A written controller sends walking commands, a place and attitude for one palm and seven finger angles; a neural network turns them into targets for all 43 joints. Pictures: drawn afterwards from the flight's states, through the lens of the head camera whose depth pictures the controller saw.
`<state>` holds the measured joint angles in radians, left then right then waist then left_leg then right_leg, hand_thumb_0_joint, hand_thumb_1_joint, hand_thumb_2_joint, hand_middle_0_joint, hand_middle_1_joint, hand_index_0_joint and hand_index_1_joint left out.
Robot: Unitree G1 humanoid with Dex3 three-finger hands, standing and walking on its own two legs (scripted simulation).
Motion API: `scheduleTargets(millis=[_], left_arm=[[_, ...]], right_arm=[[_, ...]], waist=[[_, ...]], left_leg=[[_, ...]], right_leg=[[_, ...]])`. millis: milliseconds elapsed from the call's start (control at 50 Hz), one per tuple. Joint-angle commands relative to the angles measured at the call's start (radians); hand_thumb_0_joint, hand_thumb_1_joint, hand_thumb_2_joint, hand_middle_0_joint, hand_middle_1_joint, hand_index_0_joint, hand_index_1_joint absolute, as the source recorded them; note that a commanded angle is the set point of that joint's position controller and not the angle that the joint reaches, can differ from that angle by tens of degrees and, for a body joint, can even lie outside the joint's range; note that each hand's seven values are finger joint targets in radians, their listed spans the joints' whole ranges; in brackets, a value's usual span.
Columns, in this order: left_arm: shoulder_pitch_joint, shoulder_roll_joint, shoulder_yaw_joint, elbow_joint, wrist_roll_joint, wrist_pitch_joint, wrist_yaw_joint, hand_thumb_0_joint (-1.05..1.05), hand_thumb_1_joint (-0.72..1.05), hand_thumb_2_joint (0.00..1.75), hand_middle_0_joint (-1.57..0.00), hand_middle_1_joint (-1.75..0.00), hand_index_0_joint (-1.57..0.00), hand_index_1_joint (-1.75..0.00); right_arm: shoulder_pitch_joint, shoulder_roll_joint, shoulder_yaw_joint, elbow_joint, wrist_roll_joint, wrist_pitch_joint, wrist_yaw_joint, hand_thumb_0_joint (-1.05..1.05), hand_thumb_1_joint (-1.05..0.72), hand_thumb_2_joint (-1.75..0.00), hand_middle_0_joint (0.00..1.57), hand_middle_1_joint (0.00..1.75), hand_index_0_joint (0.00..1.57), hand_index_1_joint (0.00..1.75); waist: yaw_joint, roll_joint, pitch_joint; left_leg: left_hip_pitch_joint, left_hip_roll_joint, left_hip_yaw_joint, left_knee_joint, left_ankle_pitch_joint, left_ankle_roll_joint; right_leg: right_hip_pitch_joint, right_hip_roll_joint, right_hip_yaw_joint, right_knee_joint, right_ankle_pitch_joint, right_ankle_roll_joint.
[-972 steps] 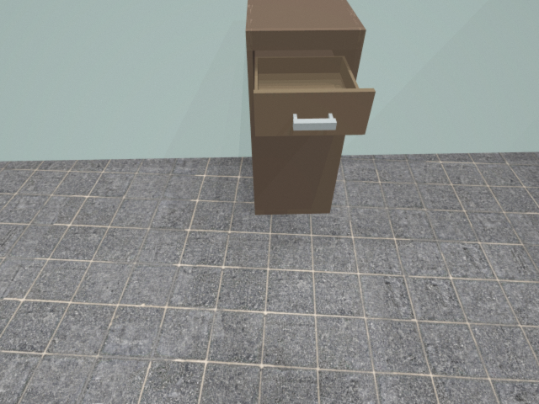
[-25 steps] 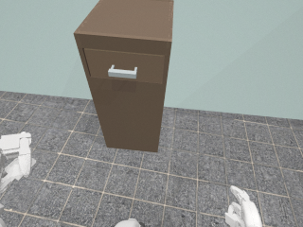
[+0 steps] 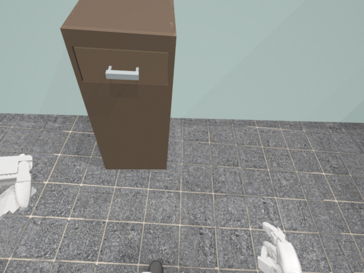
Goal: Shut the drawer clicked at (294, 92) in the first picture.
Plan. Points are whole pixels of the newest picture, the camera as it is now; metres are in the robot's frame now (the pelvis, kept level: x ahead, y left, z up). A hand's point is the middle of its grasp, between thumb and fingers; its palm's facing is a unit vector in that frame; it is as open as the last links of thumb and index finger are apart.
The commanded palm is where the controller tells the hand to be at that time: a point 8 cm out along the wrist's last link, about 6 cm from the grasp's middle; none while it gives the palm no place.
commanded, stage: stop stepping back and stand still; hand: left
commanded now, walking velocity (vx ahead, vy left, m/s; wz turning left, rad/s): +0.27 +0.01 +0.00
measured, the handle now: (123, 72) +0.78 +0.24 -0.02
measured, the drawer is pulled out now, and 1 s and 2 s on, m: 0.00 0.00 0.00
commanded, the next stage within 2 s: let the arm hang, fingers relaxed in 1.30 s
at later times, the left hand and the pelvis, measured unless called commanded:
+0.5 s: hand out of the picture +0.10 +0.25 +0.18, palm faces +0.36 -0.80 -0.47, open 3.3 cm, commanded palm +0.04 +0.30 +0.18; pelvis -0.08 +0.02 +0.00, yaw +1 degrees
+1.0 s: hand out of the picture +0.11 +0.30 +0.16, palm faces +0.42 -0.79 -0.45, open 3.2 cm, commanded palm +0.05 +0.33 +0.18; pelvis -0.06 +0.04 +0.00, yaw +4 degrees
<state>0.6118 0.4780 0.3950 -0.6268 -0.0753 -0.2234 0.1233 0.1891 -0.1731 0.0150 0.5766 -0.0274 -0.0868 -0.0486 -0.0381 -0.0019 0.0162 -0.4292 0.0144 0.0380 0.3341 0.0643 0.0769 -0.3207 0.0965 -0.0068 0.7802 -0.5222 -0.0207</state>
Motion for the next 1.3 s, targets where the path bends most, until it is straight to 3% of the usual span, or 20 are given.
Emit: scheduleTargets(millis=[0, 20, 40, 60, 140, 180, 220, 260, 300, 380, 420, 440, 500, 580, 640, 740, 800, 840, 980, 1280], left_arm=[[0.153, 0.115, 0.129, -0.22, -0.015, -0.033, 0.03, 0.0, 0.9, 0.9, -1.4, -1.6, -1.4, -1.6], [0.151, 0.137, 0.133, -0.233, -0.005, -0.029, 0.032, 0.0, 0.9, 0.9, -1.4, -1.6, -1.4, -1.6], [0.123, 0.166, 0.168, -0.27, -0.012, -0.03, 0.041, 0.0, 0.9, 0.9, -1.4, -1.6, -1.4, -1.6], [0.015, 0.171, 0.174, -0.323, -0.013, -0.029, 0.051, 0.0, 0.9, 0.9, -1.4, -1.6, -1.4, -1.6], [-0.118, 0.048, 0.047, -0.1, 0.033, 0.02, 0.055, 0.0, 0.9, 0.9, -1.4, -1.6, -1.4, -1.6], [-0.123, 0.04, 0.037, -0.093, 0.053, -0.002, 0.062, 0.0, 0.9, 0.9, -1.4, -1.6, -1.4, -1.6], [-0.149, 0.04, 0.03, -0.172, 0.057, -0.033, 0.063, 0.0, 0.9, 0.9, -1.4, -1.6, -1.4, -1.6], [-0.112, 0.088, 0.066, -0.252, 0.048, -0.044, 0.051, 0.0, 0.9, 0.9, -1.4, -1.6, -1.4, -1.6], [-0.049, 0.095, 0.098, -0.287, 0.051, -0.049, 0.049, 0.0, 0.9, 0.9, -1.4, -1.6, -1.4, -1.6], [0.097, 0.074, 0.107, -0.195, 0.047, -0.031, 0.051, 0.0, 0.9, 0.9, -1.4, -1.6, -1.4, -1.6], [0.021, 0.092, 0.126, -0.159, 0.033, -0.025, 0.048, 0.0, 0.9, 0.9, -1.4, -1.6, -1.4, -1.6], [-0.038, 0.07, 0.111, -0.143, 0.034, -0.028, 0.053, 0.0, 0.9, 0.9, -1.4, -1.6, -1.4, -1.6], [-0.033, 0.036, 0.074, -0.054, 0.038, -0.026, 0.049, 0.0, 0.9, 0.9, -1.4, -1.6, -1.4, -1.6], [-0.077, 0.037, 0.043, -0.134, 0.048, -0.038, 0.06, 0.0, 0.9, 0.9, -1.4, -1.6, -1.4, -1.6], [-0.113, 0.063, 0.061, -0.232, 0.048, -0.063, 0.058, 0.0, 0.9, 0.9, -1.4, -1.6, -1.4, -1.6], [0.017, 0.069, 0.103, -0.207, 0.055, -0.052, 0.053, 0.0, 0.9, 0.9, -1.4, -1.6, -1.4, -1.6], [0.04, 0.037, 0.089, -0.114, 0.035, -0.048, 0.044, 0.0, 0.9, 0.9, -1.4, -1.6, -1.4, -1.6], [0.032, 0.029, 0.078, -0.105, 0.027, -0.035, 0.048, 0.0, 0.9, 0.9, -1.4, -1.6, -1.4, -1.6], [-0.014, 0.043, 0.061, -0.147, 0.044, -0.045, 0.047, 0.0, 0.9, 0.9, -1.4, -1.6, -1.4, -1.6], [0.05, 0.043, 0.07, -0.125, 0.028, -0.049, 0.043, 0.0, 0.9, 0.9, -1.4, -1.6, -1.4, -1.6]], right_arm=[[-0.09, -0.157, -0.058, -0.161, 0.011, -0.034, -0.01, 0.0, -0.9, -0.9, 0.2, 0.3, 0.2, 0.3], [-0.068, -0.152, -0.061, -0.15, 0.019, -0.026, -0.016, 0.0, -0.9, -0.9, 0.2, 0.3, 0.2, 0.3], [-0.059, -0.155, -0.073, -0.14, 0.014, -0.013, -0.016, 0.0, -0.9, -0.9, 0.2, 0.3, 0.2, 0.3], [-0.06, -0.151, -0.066, -0.116, -0.006, 0.002, -0.016, 0.0, -0.9, -0.9, 0.2, 0.3, 0.2, 0.3], [-0.089, -0.153, -0.068, -0.098, 0.03, -0.027, -0.06, 0.0, -0.9, -0.9, 0.2, 0.3, 0.2, 0.3], [-0.07, -0.156, -0.052, -0.063, 0.017, -0.06, -0.069, 0.0, -0.9, -0.9, 0.2, 0.3, 0.2, 0.3], [-0.05, -0.178, -0.051, -0.092, 0.02, -0.086, -0.065, 0.0, -0.9, -0.9, 0.2, 0.3, 0.2, 0.3], [-0.038, -0.143, -0.041, -0.098, 0.018, -0.094, -0.049, 0.0, -0.9, -0.9, 0.2, 0.3, 0.2, 0.3], [-0.053, -0.129, -0.042, -0.102, 0.011, -0.105, -0.027, 0.0, -0.9, -0.9, 0.2, 0.3, 0.2, 0.3], [-0.072, -0.135, -0.048, -0.117, 0.015, -0.069, -0.01, 0.0, -0.9, -0.9, 0.2, 0.3, 0.2, 0.3], [-0.055, -0.142, -0.072, -0.106, 0.017, -0.035, -0.017, 0.0, -0.9, -0.9, 0.2, 0.3, 0.2, 0.3], [-0.044, -0.148, -0.072, -0.09, 0.021, -0.037, -0.012, 0.0, -0.9, -0.9, 0.2, 0.3, 0.2, 0.3], [-0.035, -0.125, -0.051, -0.074, 0.018, -0.041, -0.028, 0.0, -0.9, -0.9, 0.2, 0.3, 0.2, 0.3], [-0.055, -0.137, -0.047, -0.076, 0.014, -0.076, -0.053, 0.0, -0.9, -0.9, 0.2, 0.3, 0.2, 0.3], [-0.052, -0.162, -0.053, -0.109, 0.023, -0.089, -0.044, 0.0, -0.9, -0.9, 0.2, 0.3, 0.2, 0.3], [-0.055, -0.137, -0.043, -0.092, 0.026, -0.101, -0.014, 0.0, -0.9, -0.9, 0.2, 0.3, 0.2, 0.3], [-0.046, -0.136, -0.061, -0.094, 0.034, -0.08, -0.006, 0.0, -0.9, -0.9, 0.2, 0.3, 0.2, 0.3], [-0.048, -0.137, -0.063, -0.093, 0.038, -0.06, -0.007, 0.0, -0.9, -0.9, 0.2, 0.3, 0.2, 0.3], [-0.082, -0.137, -0.041, -0.113, 0.032, -0.056, -0.035, 0.0, -0.9, -0.9, 0.2, 0.3, 0.2, 0.3], [-0.081, -0.143, -0.052, -0.133, 0.037, -0.045, -0.033, 0.0, -0.9, -0.9, 0.2, 0.3, 0.2, 0.3]], waist=[[0.063, 0.223, -0.15], [0.045, 0.033, -0.137], [0.039, -0.151, -0.141], [0.028, -0.134, -0.095], [0.003, -0.193, 0.013], [0.01, 0.021, 0.025], [0.023, 0.244, 0.02], [0.009, 0.284, -0.052], [0.02, 0.278, -0.028], [0.042, 0.105, -0.049], [0.028, -0.21, -0.008], [0.024, -0.213, -0.012], [0.002, -0.122, -0.005], [0.017, 0.009, -0.022], [0.028, 0.205, -0.059], [0.044, 0.157, -0.056], [0.024, -0.096, -0.063], [0.014, -0.098, -0.055], [0.039, 0.101, -0.093], [0.038, 0.072, -0.109]], left_leg=[[-0.081, 0.075, -0.088, -0.138, -0.604, -0.114], [0.066, -0.029, 0.016, 0.177, -0.525, -0.148], [0.188, -0.075, -0.037, 0.57, -0.439, -0.139], [0.072, -0.038, -0.082, 0.785, -0.415, -0.127], [0.128, 0.06, -0.076, 0.538, -0.441, -0.075], [0.169, 0.028, -0.013, 0.189, -0.419, -0.049], [0.143, 0.139, -0.24, -0.023, -0.468, 0.008], [0.134, 0.216, -0.438, -0.116, -0.446, 0.038], [0.077, 0.239, -0.45, -0.16, -0.569, 0.068], [-0.177, 0.091, -0.164, 0.047, -0.661, -0.032], [-0.2, -0.032, -0.018, 0.62, -0.507, -0.083], [-0.225, -0.019, -0.049, 0.782, -0.491, -0.082], [-0.033, 0.052, -0.046, 0.594, -0.438, -0.066], [0.256, 0.034, 0.013, 0.129, -0.415, -0.034], [0.225, 0.275, -0.402, -0.062, -0.419, 0.07], [0.084, 0.163, -0.157, 0.054, -0.244, 0.006], [0.087, 0.026, -0.05, 0.238, -0.366, -0.06], [0.097, 0.015, -0.042, 0.316, -0.339, -0.068], [0.223, 0.117, -0.147, 0.039, -0.05, -0.028], [0.219, 0.076, -0.095, 0.041, -0.082, -0.057]], right_leg=[[0.268, -0.002, -0.099, -0.343, 0.027, -0.038], [0.064, -0.149, 0.023, -0.537, 0.008, -0.078], [-0.248, -0.402, 0.329, -0.693, -0.175, -0.162], [-0.284, -0.499, 0.31, -0.653, -0.063, -0.22], [-0.278, -0.353, 0.083, -0.547, -0.152, -0.086], [-0.138, -0.293, 0.04, -0.431, -0.039, -0.062], [-0.066, -0.159, -0.028, -0.204, 0.08, 0.006], [-0.047, -0.089, -0.048, -0.019, 0.067, 0.029], [-0.037, -0.102, 0.003, 0.057, 0.046, 0.019], [0.312, -0.101, -0.007, -0.351, 0.055, -0.024], [0.087, -0.42, 0.458, -0.632, -0.202, -0.184], [0.063, -0.461, 0.507, -0.646, -0.16, -0.215], [-0.094, -0.365, 0.224, -0.573, -0.112, -0.145], [-0.098, -0.26, 0.081, -0.397, -0.034, -0.076], [-0.083, -0.098, -0.035, -0.065, 0.11, 0.034], [0.151, -0.112, -0.025, -0.288, 0.251, 0.026], [0.099, -0.235, 0.212, -0.455, 0.246, -0.038], [0.071, -0.313, 0.285, -0.5, 0.269, -0.089], [0.144, -0.135, 0.018, -0.314, 0.447, 0.023], [0.178, -0.145, 0.036, -0.376, 0.496, 0.015]])
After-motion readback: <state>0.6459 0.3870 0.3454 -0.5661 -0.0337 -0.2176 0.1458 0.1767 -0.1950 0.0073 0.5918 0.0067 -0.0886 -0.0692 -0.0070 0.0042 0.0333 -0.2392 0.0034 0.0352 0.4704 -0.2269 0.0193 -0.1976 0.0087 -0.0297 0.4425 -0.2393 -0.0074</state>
